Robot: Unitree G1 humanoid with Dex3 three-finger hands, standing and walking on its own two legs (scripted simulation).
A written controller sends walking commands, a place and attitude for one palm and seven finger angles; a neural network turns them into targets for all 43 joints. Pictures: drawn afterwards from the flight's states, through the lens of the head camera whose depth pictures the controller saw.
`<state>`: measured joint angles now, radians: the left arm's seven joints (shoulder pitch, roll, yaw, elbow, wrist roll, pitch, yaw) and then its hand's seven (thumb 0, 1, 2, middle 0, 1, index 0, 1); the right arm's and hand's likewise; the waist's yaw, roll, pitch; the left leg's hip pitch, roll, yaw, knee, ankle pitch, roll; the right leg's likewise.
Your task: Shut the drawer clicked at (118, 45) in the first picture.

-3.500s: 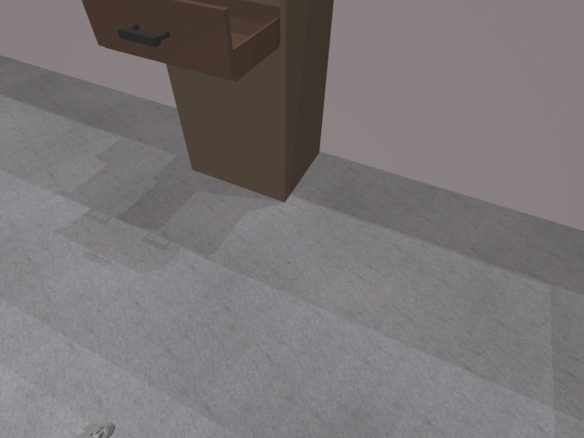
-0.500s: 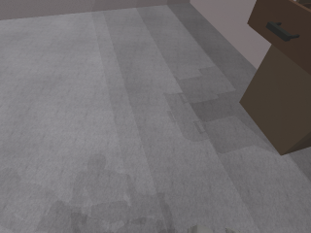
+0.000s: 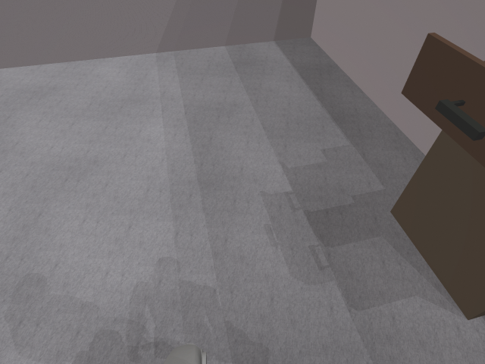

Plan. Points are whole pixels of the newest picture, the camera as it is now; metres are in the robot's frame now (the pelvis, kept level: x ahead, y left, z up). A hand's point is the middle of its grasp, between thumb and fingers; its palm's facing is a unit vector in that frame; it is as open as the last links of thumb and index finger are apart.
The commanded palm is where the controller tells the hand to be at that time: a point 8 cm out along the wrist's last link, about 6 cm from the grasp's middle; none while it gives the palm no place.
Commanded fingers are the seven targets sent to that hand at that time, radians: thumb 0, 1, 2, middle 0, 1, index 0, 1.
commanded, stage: walk to a spot facing it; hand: left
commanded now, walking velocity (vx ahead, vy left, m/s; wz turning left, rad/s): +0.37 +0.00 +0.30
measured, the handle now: (468, 117) +0.63 -0.50 +0.07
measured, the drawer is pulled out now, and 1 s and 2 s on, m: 0.30 0.30 0.30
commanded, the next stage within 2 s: turn to face it in 0.44 s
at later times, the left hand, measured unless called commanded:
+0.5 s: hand (125, 325) +0.23 +0.26 -0.18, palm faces +0.14 -0.98 -0.15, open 7.4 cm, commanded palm none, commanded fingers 0.00 0.90 0.90 -0.20 -0.30 -0.20 -0.30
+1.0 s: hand (173, 230) +0.46 +0.20 -0.17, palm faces -0.15 -0.96 -0.23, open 7.3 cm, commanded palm none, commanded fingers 0.00 0.90 0.90 -0.20 -0.30 -0.20 -0.30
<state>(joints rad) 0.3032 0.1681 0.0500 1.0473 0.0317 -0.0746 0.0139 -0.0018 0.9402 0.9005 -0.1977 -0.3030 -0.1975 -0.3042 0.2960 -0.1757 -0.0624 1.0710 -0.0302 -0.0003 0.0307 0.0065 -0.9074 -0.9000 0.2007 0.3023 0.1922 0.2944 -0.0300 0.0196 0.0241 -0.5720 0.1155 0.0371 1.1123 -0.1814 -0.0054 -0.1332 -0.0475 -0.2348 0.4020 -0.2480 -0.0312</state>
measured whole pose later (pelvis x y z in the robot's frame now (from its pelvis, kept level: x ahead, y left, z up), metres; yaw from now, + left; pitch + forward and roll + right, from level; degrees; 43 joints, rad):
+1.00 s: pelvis +0.35 +0.03 -0.01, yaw -11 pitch +0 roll +1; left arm 0.16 0.17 0.06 0.97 0.02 0.01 0.01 0.00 0.91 0.90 -0.20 -0.30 -0.20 -0.30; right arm 0.17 -0.20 -0.05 0.98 -0.02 0.03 -0.02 0.01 -0.91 -0.90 0.20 0.30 0.19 0.29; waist -0.01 0.01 0.10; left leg -0.50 0.12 0.04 1.13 -0.40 -0.08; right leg -0.37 0.03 -0.07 0.53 -0.16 -0.09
